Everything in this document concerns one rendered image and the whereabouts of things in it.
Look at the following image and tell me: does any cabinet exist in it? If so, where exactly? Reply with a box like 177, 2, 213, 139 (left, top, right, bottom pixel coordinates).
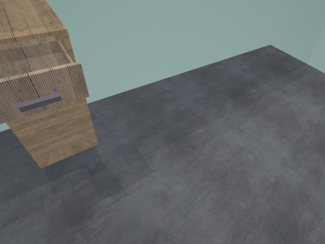
0, 0, 98, 168

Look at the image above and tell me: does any drawer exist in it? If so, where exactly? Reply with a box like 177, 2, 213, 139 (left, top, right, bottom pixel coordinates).
0, 40, 89, 124

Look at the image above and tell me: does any handle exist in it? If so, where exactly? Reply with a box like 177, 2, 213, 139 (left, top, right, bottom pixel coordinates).
18, 89, 62, 112

